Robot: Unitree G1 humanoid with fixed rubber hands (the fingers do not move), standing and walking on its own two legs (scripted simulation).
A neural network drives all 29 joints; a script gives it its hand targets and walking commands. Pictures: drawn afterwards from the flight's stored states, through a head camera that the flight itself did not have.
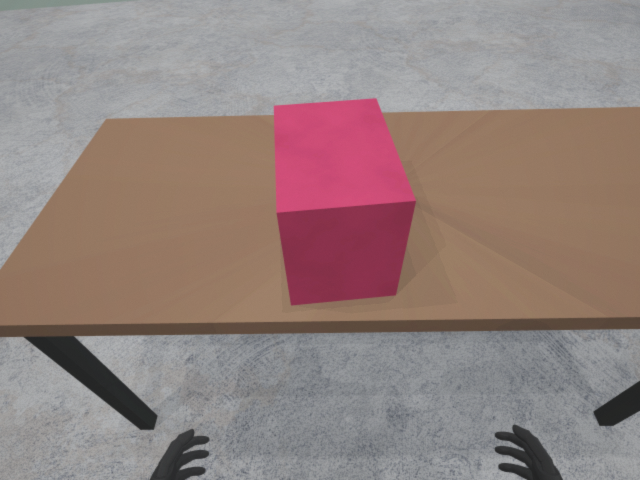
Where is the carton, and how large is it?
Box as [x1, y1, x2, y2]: [274, 98, 415, 304]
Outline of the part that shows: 375,98 274,106 276,212 291,304 394,295 396,292 415,199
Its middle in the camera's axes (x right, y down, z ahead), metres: +0.02 -0.06 +0.65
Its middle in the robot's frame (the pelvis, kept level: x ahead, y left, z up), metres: +0.54 +0.00 +0.03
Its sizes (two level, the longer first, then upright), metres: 0.263 0.177 0.215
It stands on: a table, 0.68 m high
